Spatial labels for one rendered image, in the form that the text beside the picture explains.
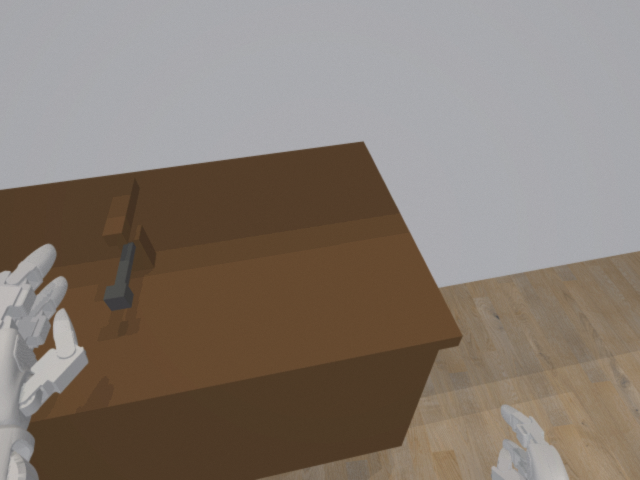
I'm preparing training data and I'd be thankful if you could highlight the robot left hand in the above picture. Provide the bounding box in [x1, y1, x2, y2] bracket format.
[0, 244, 88, 430]

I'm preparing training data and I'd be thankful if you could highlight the robot right hand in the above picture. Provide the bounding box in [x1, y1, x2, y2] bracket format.
[491, 404, 569, 480]

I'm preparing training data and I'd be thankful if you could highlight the counter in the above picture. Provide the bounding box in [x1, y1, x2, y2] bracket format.
[0, 141, 463, 480]

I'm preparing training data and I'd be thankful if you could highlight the robot left forearm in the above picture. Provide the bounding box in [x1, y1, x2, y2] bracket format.
[0, 424, 39, 480]

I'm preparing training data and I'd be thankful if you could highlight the tap lever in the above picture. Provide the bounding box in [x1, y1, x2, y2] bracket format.
[103, 242, 136, 311]

